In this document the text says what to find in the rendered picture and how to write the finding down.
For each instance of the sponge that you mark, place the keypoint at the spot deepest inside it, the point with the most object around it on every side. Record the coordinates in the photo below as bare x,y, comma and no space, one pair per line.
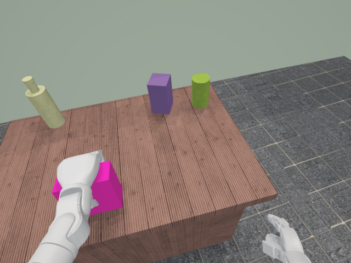
106,189

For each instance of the right robot hand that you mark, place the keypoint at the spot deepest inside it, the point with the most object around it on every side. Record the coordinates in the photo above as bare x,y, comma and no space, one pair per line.
276,246

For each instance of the table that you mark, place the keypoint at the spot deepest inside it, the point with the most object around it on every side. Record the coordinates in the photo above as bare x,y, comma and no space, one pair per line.
186,178

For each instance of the robot left forearm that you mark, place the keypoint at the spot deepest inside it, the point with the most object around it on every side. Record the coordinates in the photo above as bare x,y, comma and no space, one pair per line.
70,228

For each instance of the left robot hand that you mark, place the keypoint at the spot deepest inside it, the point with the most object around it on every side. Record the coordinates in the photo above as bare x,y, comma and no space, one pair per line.
80,169

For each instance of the robot right forearm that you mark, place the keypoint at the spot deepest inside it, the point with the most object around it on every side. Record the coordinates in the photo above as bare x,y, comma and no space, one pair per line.
294,256

